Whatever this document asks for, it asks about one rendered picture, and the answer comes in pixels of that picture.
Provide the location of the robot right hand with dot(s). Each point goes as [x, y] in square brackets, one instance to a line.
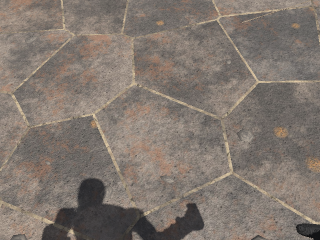
[309, 230]

